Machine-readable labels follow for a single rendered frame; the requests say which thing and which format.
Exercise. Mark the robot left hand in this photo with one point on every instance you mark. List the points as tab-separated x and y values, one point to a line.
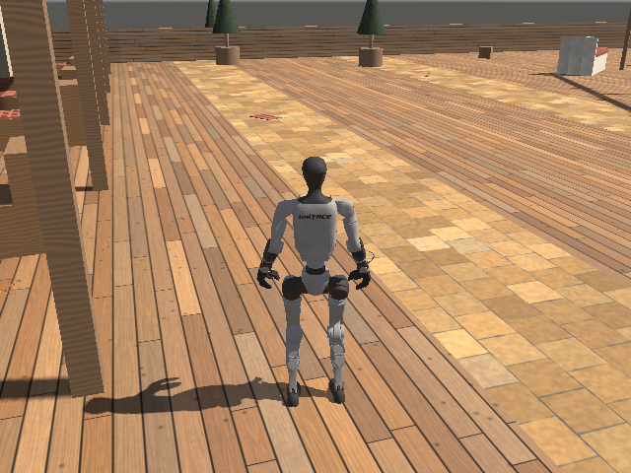
261	276

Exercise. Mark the left robot forearm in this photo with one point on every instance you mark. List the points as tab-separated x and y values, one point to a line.
267	259

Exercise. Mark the right robot shin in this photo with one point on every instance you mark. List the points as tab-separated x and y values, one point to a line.
337	356

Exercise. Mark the right robot upper arm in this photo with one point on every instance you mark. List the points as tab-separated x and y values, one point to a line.
346	209

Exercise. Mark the robot right hand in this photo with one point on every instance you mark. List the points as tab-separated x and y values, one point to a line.
357	275

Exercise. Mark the left robot upper arm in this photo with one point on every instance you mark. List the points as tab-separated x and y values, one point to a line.
283	210

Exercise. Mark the humanoid robot torso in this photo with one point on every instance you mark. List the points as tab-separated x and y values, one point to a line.
315	228

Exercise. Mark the right robot forearm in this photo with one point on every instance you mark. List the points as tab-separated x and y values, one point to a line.
361	259

